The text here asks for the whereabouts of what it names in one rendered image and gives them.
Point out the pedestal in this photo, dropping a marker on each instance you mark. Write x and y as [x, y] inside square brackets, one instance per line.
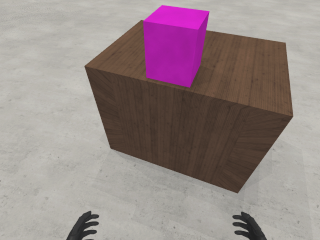
[217, 130]

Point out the robot right hand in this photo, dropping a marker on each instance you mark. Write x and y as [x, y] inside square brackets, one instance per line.
[254, 231]

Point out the carton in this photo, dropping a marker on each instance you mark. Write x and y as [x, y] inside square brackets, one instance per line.
[173, 42]

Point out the robot left hand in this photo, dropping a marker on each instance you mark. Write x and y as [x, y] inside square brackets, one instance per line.
[77, 232]

